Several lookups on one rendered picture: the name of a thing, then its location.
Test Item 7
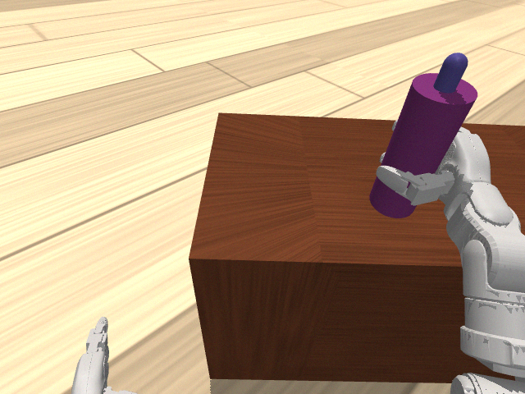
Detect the right robot arm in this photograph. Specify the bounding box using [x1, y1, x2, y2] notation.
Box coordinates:
[444, 182, 525, 394]

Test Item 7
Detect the bottle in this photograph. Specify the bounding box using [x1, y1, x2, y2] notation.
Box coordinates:
[369, 53, 477, 218]

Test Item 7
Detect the left robot hand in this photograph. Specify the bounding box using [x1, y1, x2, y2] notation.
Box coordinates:
[71, 317, 137, 394]

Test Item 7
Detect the right robot hand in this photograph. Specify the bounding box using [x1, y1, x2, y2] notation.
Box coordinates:
[376, 120, 491, 206]

